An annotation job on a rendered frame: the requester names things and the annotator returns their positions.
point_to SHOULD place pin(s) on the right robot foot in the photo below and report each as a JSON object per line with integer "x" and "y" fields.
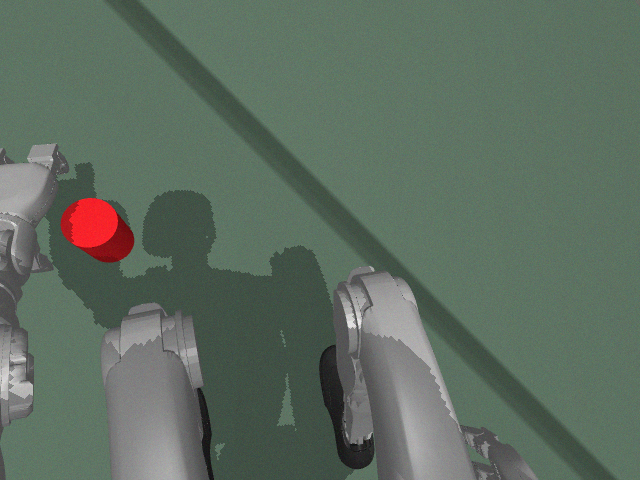
{"x": 352, "y": 455}

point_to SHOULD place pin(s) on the left robot hand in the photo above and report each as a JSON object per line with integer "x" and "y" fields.
{"x": 28, "y": 190}

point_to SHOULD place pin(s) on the left robot arm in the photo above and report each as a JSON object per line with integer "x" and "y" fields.
{"x": 17, "y": 249}

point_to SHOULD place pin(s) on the right robot hand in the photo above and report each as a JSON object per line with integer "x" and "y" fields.
{"x": 506, "y": 462}

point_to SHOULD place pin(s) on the can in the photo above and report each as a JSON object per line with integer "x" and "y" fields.
{"x": 96, "y": 228}

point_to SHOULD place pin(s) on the left robot foot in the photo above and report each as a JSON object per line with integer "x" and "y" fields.
{"x": 206, "y": 440}

